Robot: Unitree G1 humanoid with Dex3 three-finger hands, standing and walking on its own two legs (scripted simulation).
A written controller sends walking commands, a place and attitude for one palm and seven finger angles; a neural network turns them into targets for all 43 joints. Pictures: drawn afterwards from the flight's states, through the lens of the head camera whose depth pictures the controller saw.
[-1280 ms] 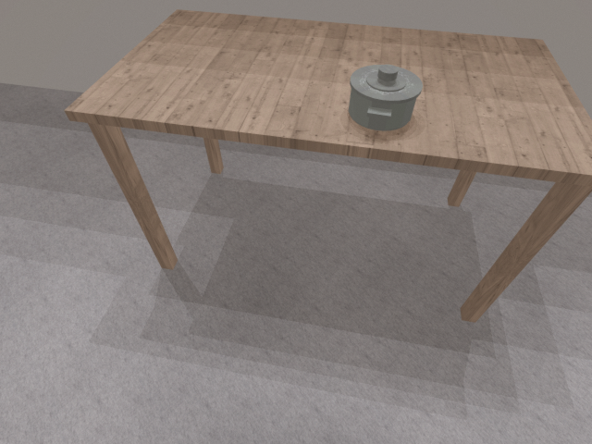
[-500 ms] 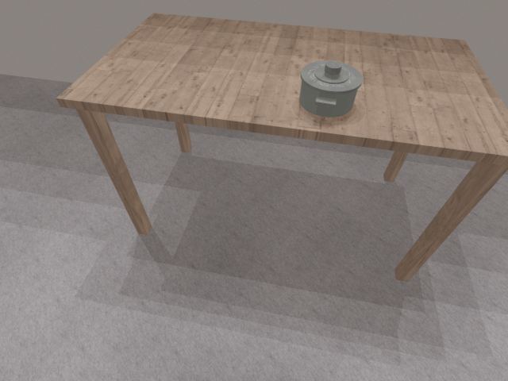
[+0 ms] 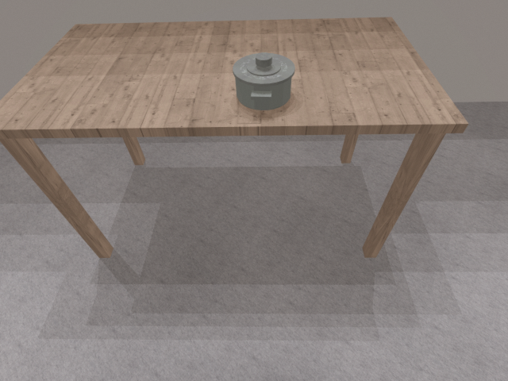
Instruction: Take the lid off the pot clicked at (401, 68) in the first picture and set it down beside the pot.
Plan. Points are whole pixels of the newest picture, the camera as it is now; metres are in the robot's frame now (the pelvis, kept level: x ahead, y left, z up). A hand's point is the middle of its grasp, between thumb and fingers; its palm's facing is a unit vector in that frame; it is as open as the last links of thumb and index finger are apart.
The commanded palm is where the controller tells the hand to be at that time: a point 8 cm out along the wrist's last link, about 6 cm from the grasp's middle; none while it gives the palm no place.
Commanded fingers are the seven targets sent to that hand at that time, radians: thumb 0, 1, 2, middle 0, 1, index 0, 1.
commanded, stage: take the last steps up to it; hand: left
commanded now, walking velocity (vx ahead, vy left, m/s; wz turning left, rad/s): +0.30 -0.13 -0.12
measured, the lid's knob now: (263, 59) +0.85 +0.00 +0.09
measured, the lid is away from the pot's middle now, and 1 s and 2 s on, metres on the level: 0.00 0.00 0.00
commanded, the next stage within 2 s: come to a stop and stand still in 0.76 s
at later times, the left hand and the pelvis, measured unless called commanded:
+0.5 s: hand out of the picture +0.11 +0.12 -0.19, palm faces +0.07 -0.99 -0.11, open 7.4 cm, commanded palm none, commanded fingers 0.00 0.90 0.90 -0.20 -0.30 -0.20 -0.30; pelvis +0.17 -0.03 -0.01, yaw -1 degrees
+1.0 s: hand (236, 249) +0.43 +0.07 -0.16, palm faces -0.03 -0.97 -0.23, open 7.4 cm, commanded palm none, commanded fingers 0.00 0.90 0.90 -0.20 -0.30 -0.20 -0.30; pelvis +0.33 -0.11 -0.01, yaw -1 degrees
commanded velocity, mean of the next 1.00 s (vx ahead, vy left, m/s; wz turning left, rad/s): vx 0.15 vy -0.03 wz -0.03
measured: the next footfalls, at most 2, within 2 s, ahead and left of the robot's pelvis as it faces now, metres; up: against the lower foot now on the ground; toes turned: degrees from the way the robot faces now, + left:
right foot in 0.04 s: +0.09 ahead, -0.12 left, +0.00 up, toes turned -4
left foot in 0.48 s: +0.29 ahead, +0.07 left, +0.00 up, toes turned +6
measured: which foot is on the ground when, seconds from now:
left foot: down 0.00-0.04, up 0.06-0.46, down 0.48-0.88, up 0.90-1.00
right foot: up 0.00-0.02, down 0.04-0.48, up 0.50-0.88, down 0.90-1.00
